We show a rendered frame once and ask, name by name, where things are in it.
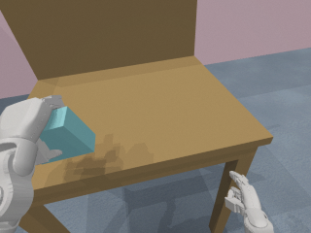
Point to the robot left hand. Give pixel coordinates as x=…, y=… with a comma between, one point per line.
x=27, y=119

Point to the table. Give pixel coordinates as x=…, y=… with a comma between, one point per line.
x=127, y=69

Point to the robot right hand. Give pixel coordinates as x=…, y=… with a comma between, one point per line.
x=245, y=198

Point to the right robot forearm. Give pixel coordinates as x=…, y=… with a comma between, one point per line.
x=256, y=221

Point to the left robot forearm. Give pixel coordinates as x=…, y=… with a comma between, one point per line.
x=17, y=167

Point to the sponge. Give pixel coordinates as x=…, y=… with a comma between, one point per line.
x=65, y=131

